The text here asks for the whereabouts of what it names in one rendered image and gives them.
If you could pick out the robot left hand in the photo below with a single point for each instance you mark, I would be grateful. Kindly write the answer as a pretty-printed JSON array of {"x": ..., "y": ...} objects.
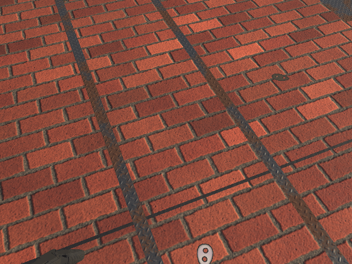
[{"x": 70, "y": 256}]

